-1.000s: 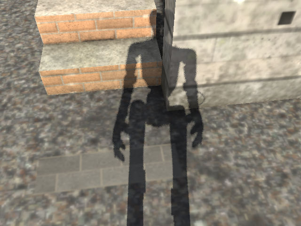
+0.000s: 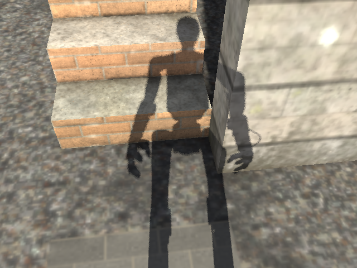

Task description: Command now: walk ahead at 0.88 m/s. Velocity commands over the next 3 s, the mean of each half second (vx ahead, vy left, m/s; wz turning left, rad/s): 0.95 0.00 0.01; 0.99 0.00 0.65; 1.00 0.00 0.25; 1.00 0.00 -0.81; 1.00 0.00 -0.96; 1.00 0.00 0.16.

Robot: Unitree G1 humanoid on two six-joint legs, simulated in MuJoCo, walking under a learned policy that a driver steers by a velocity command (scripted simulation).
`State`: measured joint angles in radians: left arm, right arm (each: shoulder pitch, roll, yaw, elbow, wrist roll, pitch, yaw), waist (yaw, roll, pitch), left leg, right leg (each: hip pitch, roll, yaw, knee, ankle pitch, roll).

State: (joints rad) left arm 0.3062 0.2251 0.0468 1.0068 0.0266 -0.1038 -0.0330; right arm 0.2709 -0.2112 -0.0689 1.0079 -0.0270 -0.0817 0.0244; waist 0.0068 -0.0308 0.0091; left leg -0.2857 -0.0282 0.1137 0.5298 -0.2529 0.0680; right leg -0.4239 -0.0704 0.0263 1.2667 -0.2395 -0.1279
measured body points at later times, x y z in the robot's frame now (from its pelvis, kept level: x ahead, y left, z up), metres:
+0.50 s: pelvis +0.43 -0.01 +0.00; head +0.46 -0.01 +0.45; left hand +0.48 +0.26 -0.14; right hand +0.49 -0.27 -0.14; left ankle +0.30 +0.12 -0.62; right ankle +0.49 -0.08 -0.73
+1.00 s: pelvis +0.81 +0.08 -0.01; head +0.84 +0.10 +0.44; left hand +1.03 +0.33 -0.05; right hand +0.76 -0.19 -0.13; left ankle +0.84 +0.10 -0.73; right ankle +0.82 -0.07 -0.61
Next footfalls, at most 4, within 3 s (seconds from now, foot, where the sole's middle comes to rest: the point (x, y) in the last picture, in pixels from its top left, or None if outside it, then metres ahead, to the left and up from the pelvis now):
0.36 right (205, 264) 0.53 -0.08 -0.77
0.84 left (157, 182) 0.88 0.11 -0.77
1.14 right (171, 157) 1.02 0.05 -0.77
1.52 left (60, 115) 1.09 0.54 -0.58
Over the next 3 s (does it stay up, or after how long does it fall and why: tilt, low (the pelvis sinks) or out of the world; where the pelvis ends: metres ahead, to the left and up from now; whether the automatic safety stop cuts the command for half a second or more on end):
stays up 1.59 0.24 0.39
